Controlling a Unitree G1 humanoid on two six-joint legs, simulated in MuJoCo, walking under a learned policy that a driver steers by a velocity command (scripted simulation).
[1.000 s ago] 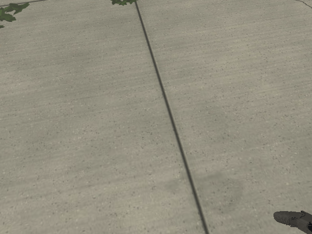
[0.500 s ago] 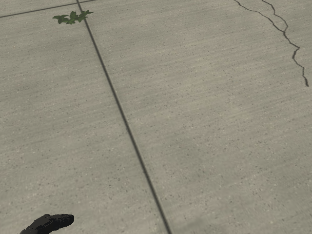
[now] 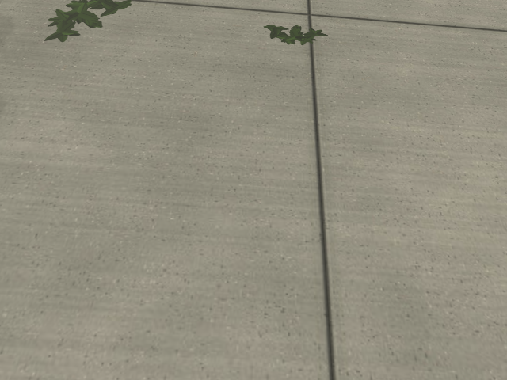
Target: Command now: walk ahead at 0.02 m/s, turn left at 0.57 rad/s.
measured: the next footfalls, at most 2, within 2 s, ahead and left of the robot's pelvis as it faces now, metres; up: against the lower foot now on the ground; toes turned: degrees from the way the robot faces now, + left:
right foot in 0.42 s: +0.08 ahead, -0.13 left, +0.00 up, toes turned +13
right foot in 1.96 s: +0.45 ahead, -0.08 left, +0.00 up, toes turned -4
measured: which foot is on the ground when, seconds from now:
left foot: down 0.00-1.00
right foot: up 0.00-0.40, down 0.42-1.00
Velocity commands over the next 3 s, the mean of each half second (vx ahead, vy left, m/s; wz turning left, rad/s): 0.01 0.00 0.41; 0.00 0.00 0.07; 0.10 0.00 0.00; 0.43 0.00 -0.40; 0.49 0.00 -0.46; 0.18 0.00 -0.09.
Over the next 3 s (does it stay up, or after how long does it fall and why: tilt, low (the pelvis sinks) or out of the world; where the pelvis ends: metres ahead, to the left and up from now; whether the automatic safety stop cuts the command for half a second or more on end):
stays up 0.75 -0.07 0.00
